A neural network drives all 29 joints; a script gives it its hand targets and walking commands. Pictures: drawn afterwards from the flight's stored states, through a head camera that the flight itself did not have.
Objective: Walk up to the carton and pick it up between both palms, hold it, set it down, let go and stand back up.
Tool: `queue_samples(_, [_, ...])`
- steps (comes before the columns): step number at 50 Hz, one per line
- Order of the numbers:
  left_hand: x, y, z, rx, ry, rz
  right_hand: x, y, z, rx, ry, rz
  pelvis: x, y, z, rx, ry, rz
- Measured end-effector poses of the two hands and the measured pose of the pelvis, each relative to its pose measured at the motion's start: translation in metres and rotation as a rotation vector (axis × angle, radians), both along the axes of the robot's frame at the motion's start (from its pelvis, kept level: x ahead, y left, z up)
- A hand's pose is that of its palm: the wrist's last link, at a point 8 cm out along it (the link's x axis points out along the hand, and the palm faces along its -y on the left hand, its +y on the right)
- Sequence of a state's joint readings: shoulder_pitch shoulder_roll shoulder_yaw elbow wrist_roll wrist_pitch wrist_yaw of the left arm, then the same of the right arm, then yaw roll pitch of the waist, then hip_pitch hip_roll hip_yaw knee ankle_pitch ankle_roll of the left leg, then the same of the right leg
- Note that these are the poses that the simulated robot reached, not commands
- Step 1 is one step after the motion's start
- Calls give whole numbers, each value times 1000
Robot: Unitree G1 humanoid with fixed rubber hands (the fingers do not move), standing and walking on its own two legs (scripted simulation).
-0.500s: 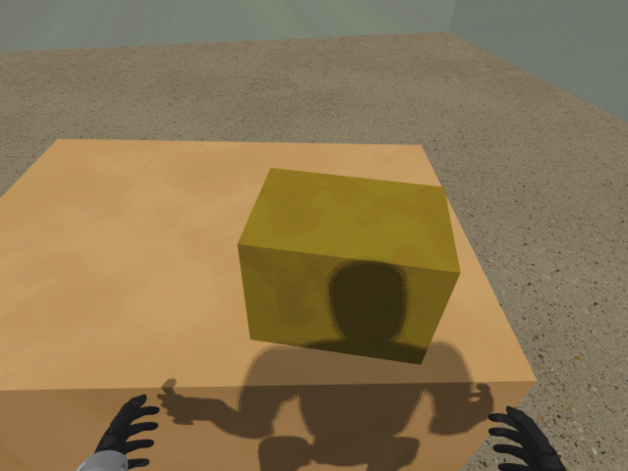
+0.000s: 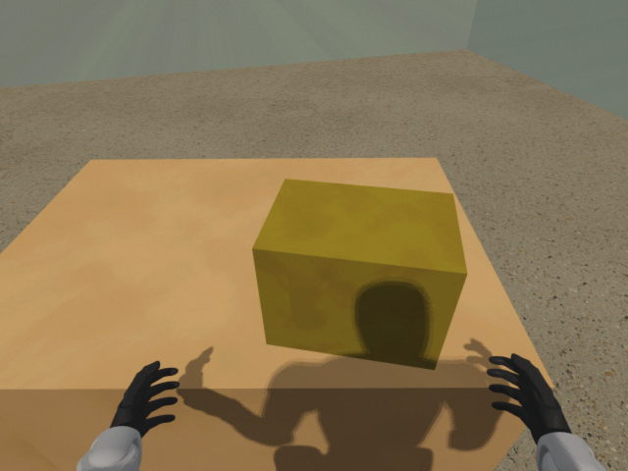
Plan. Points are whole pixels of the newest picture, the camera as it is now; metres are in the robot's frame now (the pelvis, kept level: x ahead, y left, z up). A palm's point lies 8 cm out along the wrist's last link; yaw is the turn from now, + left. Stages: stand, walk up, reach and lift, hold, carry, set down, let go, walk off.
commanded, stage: reach and lift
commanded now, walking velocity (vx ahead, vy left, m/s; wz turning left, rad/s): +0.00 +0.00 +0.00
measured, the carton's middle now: (357, 271) +0.47 -0.04 +0.00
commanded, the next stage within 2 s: none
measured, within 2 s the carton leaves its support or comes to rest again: neither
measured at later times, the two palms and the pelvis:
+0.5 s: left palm (153, 386) +0.24 +0.24 +0.01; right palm (513, 394) +0.23 -0.22 +0.02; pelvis +0.06 -0.01 +0.01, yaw +1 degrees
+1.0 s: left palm (153, 323) +0.30 +0.25 +0.07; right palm (515, 331) +0.30 -0.23 +0.06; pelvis +0.09 +0.01 +0.01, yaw +0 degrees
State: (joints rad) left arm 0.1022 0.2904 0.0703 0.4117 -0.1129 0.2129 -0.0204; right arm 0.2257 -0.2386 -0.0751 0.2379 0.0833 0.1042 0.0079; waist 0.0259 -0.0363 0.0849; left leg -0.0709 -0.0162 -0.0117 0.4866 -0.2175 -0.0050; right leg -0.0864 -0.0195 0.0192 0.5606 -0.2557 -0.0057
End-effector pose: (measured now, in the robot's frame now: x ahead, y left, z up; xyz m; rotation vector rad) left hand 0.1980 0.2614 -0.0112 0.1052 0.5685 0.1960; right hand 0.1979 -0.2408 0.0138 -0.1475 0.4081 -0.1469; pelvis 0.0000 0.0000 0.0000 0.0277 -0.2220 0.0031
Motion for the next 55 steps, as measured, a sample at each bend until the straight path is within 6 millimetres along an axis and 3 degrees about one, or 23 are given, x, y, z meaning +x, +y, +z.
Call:
queue_samples(6, [5, -4, 4, 49, -46, -27, 10, -2, -6, 14, 46, 6, 6, -4, 3, -37, 21, 2])
queue_samples(10, [6, -11, 4, -15, -100, -17, 14, -7, -10, 6, 49, -11, 15, -10, 4, -24, 41, 40])
queue_samples(21, [41, -18, 19, -73, -220, -77, 38, 24, 4, 139, -61, -68, 46, -9, 8, -23, 82, 17])
queue_samples(30, [37, -14, 24, -63, -252, -84, 34, 18, 0, 106, -71, -85, 72, 0, 12, -37, 111, 9])
queue_samples(35, [40, -8, 29, -68, -271, -72, 47, 16, 7, 104, -116, -73, 79, 4, 12, -41, 123, 9])
queue_samples(45, [81, -11, 57, -95, -321, -116, 90, 17, 29, 134, -171, -69, 86, 8, 13, -43, 136, -2])
queue_samples(55, [116, -18, 91, -95, -323, -138, 103, 5, 59, 127, -184, -77, 81, 7, 15, -39, 146, -14])
